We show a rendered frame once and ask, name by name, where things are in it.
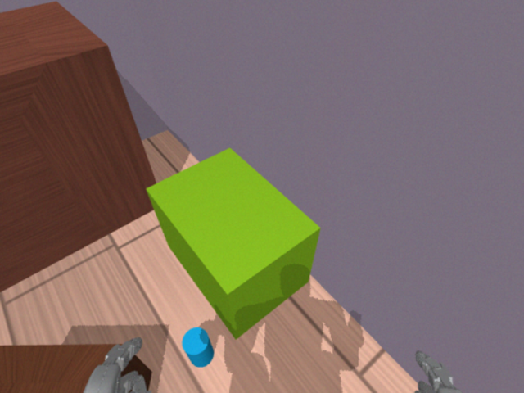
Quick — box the left robot hand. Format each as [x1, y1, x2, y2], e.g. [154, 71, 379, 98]
[84, 337, 151, 393]

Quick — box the can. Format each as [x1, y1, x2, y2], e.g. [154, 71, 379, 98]
[182, 327, 214, 368]

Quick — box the right robot hand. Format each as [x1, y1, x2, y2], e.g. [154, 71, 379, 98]
[414, 351, 462, 393]

